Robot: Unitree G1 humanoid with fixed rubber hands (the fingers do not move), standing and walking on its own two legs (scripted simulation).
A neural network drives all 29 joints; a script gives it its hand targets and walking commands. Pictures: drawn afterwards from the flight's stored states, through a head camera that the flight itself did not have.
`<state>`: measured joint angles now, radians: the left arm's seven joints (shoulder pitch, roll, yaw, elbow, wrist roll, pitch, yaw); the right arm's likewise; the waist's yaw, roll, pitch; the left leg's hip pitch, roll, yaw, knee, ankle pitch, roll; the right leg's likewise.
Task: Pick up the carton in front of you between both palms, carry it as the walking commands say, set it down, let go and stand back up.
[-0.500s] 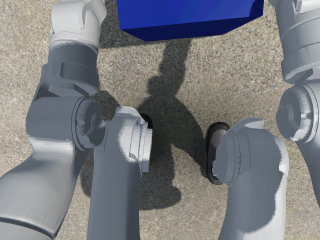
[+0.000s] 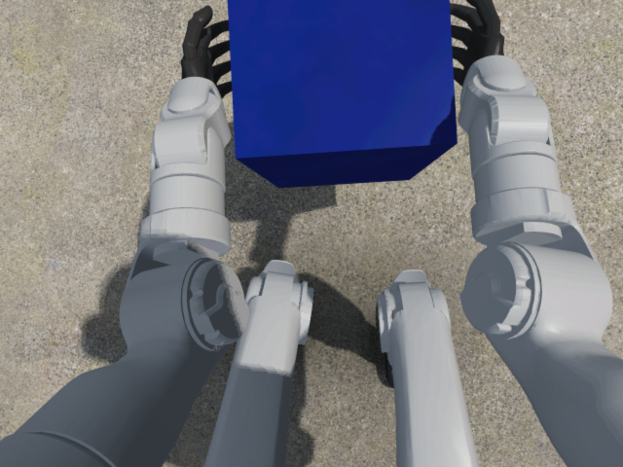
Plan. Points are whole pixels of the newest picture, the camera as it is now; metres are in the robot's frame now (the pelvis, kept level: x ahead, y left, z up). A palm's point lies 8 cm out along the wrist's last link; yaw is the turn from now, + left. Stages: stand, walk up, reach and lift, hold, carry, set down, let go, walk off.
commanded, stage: reach and lift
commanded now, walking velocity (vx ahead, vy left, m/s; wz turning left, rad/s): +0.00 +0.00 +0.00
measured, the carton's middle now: (339, 94) +0.54 +0.02 -0.14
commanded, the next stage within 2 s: none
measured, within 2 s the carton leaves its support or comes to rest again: neither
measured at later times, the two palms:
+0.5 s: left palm (137, 45) +0.48 +0.17 +0.08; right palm (575, 30) +0.49 -0.13 +0.08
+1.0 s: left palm out of the picture +0.43 +0.16 +0.23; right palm out of the picture +0.44 -0.14 +0.23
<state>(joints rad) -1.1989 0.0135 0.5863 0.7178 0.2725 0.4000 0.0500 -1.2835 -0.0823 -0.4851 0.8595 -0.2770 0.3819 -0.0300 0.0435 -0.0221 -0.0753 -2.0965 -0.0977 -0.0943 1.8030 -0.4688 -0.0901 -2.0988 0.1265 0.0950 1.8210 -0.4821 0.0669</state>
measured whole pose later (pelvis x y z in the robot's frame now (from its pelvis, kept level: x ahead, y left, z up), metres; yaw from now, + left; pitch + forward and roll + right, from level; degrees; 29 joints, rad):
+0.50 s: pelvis +0.04 +0.00 +0.12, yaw +0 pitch +37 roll +0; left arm -0.82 -0.07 0.47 0.62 0.22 0.39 0.06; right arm -0.86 0.03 -0.42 0.69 -0.23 0.38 -0.04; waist 0.03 -0.01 -0.23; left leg -1.62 -0.09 -0.11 1.44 -0.48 -0.06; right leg -1.62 0.11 0.12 1.46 -0.49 0.05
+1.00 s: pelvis +0.09 +0.01 +0.25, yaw +0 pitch +19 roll +0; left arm -0.44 -0.14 0.36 0.54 0.23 0.38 0.04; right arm -0.45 0.13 -0.35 0.58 -0.22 0.36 -0.03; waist 0.01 -0.01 -0.18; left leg -0.84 -0.07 -0.14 0.88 -0.36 -0.03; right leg -0.84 0.07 0.14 0.88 -0.37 0.03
